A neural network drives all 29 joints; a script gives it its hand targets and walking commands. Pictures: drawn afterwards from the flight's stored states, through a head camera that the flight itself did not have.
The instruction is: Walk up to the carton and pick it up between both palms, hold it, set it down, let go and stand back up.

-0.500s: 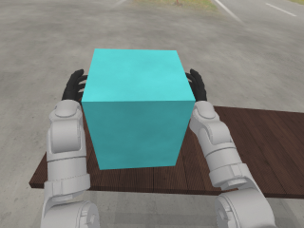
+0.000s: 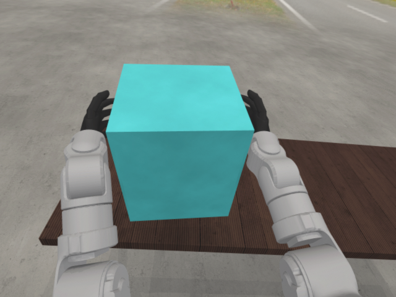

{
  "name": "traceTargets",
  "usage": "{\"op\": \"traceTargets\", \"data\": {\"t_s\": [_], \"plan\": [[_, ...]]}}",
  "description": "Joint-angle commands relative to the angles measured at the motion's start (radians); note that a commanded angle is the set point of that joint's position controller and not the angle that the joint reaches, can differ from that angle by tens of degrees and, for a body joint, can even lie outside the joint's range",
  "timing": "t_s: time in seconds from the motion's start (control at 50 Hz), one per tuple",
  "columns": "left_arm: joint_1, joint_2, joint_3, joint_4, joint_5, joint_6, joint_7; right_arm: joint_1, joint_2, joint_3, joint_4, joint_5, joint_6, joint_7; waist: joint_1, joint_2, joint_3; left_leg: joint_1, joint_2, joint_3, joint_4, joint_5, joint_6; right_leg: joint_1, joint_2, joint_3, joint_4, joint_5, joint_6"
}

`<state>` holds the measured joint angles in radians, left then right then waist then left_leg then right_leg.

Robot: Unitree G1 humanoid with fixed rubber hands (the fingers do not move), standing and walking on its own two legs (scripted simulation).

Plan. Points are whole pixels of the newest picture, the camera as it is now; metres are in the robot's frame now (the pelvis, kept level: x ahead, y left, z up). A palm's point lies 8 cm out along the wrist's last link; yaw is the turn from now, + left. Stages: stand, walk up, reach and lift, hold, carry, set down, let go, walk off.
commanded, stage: hold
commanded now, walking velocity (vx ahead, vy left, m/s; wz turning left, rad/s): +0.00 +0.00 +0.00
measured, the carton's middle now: (179, 144) +0.39 +0.01 +0.17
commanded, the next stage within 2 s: set down in 1.50 s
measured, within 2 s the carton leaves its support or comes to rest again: neither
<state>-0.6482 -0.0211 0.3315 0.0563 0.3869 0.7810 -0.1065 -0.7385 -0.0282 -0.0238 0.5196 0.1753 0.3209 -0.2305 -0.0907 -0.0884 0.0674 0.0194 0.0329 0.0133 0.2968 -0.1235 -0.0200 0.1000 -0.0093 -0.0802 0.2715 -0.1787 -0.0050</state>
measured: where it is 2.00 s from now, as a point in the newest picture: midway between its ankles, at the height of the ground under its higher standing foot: outside the picture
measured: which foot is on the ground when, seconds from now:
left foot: down 0.00-1.00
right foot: down 0.00-1.00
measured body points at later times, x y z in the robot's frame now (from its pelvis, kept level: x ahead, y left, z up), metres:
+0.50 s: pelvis +0.00 +0.00 +0.00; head -0.05 +0.04 +0.45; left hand +0.37 +0.17 +0.21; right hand +0.38 -0.14 +0.22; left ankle +0.04 +0.13 -0.75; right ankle +0.00 -0.11 -0.75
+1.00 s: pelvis +0.00 +0.00 +0.00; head -0.06 +0.03 +0.45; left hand +0.37 +0.15 +0.22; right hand +0.37 -0.15 +0.21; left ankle +0.04 +0.13 -0.75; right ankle +0.00 -0.11 -0.75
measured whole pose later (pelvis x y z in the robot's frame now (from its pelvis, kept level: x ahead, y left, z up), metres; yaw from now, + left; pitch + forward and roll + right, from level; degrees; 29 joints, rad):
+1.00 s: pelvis +0.00 +0.00 +0.00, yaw +0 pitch -12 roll +0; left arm -0.67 -0.04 0.34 0.06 0.41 0.79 -0.11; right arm -0.73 -0.03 -0.02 0.54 0.18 0.30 -0.23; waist -0.11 -0.08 0.08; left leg 0.04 0.04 0.02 0.29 -0.12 -0.02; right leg 0.12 -0.01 -0.07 0.26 -0.17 -0.01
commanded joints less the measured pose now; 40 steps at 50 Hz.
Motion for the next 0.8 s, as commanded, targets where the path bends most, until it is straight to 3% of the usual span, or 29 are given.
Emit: {"op": "traceTargets", "data": {"t_s": [0.0,0.1,0.58,0.6,0.62,0.64,0.78], "plan": [[-0.537,-0.472,-0.414,-0.054,-0.142,-0.052,-0.126,-0.634,0.487,0.305,-0.241,0.065,-0.05,0.113,-0.013,0.1,-0.305,0.104,-0.069,0.065,-0.02,0.146,0.004,-0.015,0.063,-0.03,-0.037,0.138,0.047],[-0.538,-0.474,-0.42,-0.072,-0.148,-0.057,-0.126,-0.637,0.496,0.315,-0.255,0.07,-0.055,0.11,-0.016,0.099,-0.336,0.12,-0.074,0.064,-0.004,0.191,0.0,-0.003,0.065,-0.033,-0.031,0.184,0.052],[-0.52,-0.467,-0.418,-0.065,-0.142,-0.052,-0.12,-0.632,0.486,0.324,-0.256,0.074,-0.056,0.11,-0.007,0.097,-0.318,0.116,-0.072,0.064,-0.007,0.179,0.003,-0.006,0.064,-0.032,-0.033,0.166,0.05],[-0.543,-0.466,-0.489,-0.126,-0.171,-0.055,-0.124,-0.547,0.46,0.253,-0.232,0.064,-0.054,0.112,-0.111,0.127,-0.325,0.153,-0.057,0.054,-0.004,0.194,-0.028,-0.027,0.065,-0.043,-0.024,0.192,0.058],[-0.527,-0.473,-0.473,-0.131,-0.159,-0.048,-0.127,-0.576,0.452,0.271,-0.25,0.071,-0.05,0.115,-0.067,0.144,-0.326,0.153,-0.066,0.05,0.002,0.208,-0.026,-0.014,0.052,-0.035,-0.035,0.193,0.054],[-0.524,-0.453,-0.457,-0.11,-0.152,-0.044,-0.128,-0.576,0.453,0.282,-0.249,0.072,-0.046,0.116,-0.072,0.119,-0.318,0.15,-0.064,0.051,-0.003,0.203,-0.02,-0.011,0.06,-0.04,-0.032,0.203,0.056],[-0.515,-0.444,-0.405,-0.093,-0.127,-0.044,-0.13,-0.614,0.467,0.33,-0.265,0.085,-0.062,0.118,-0.018,0.093,-0.32,0.145,-0.063,0.055,-0.006,0.211,0.006,0.008,0.061,-0.039,-0.033,0.217,0.051]]}}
